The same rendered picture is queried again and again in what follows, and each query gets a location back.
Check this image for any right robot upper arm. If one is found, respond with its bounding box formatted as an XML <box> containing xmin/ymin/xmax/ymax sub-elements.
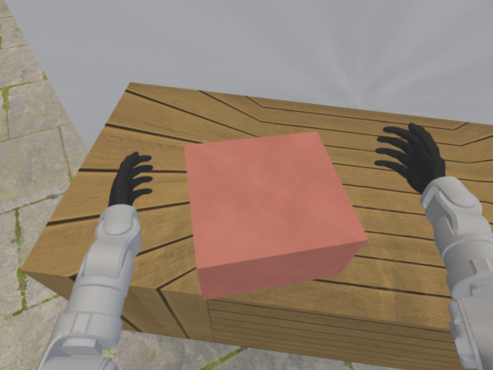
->
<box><xmin>448</xmin><ymin>296</ymin><xmax>493</xmax><ymax>370</ymax></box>

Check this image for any carton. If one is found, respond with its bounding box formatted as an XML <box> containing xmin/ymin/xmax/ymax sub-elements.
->
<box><xmin>184</xmin><ymin>131</ymin><xmax>368</xmax><ymax>300</ymax></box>

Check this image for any robot left hand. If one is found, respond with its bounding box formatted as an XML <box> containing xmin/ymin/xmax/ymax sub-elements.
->
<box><xmin>108</xmin><ymin>152</ymin><xmax>153</xmax><ymax>207</ymax></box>

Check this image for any right robot forearm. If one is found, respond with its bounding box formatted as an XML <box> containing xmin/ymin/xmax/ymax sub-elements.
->
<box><xmin>420</xmin><ymin>177</ymin><xmax>493</xmax><ymax>301</ymax></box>

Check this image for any robot right hand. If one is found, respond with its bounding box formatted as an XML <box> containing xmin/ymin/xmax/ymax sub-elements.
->
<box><xmin>374</xmin><ymin>123</ymin><xmax>446</xmax><ymax>193</ymax></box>

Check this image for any pedestal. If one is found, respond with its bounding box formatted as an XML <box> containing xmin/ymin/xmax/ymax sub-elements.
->
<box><xmin>20</xmin><ymin>82</ymin><xmax>493</xmax><ymax>370</ymax></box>

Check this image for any left robot forearm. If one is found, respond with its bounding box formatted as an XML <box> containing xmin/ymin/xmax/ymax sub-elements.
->
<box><xmin>36</xmin><ymin>204</ymin><xmax>143</xmax><ymax>370</ymax></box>

